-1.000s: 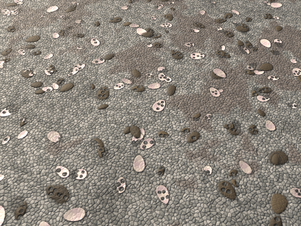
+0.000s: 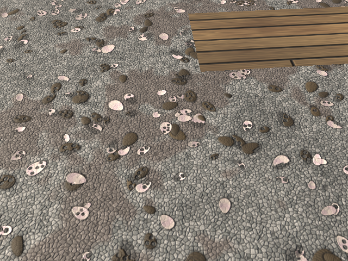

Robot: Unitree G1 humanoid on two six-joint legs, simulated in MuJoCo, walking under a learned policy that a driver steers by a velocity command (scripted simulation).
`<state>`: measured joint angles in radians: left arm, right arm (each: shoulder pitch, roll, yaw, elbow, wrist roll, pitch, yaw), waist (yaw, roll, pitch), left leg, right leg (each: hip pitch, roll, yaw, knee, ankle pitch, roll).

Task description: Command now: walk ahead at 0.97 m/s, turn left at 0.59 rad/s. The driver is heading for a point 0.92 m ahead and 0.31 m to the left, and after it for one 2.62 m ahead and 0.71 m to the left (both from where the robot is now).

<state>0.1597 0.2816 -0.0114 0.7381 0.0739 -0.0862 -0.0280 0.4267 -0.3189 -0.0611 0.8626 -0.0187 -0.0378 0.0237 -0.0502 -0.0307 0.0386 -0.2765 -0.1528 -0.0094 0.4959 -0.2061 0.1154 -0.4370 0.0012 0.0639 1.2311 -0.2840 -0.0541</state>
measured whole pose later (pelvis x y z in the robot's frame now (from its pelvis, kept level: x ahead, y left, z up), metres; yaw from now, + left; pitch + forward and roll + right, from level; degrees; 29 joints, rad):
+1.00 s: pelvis +0.85 +0.24 +0.00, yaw +48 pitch +0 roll +2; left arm 0.09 0.26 -0.01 0.63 0.04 -0.06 -0.03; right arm 0.44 -0.32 -0.05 0.85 0.00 -0.09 0.02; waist -0.06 -0.01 0.05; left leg 0.06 -0.21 -0.10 0.26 -0.30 0.17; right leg -0.74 -0.17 0.01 0.75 0.04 0.01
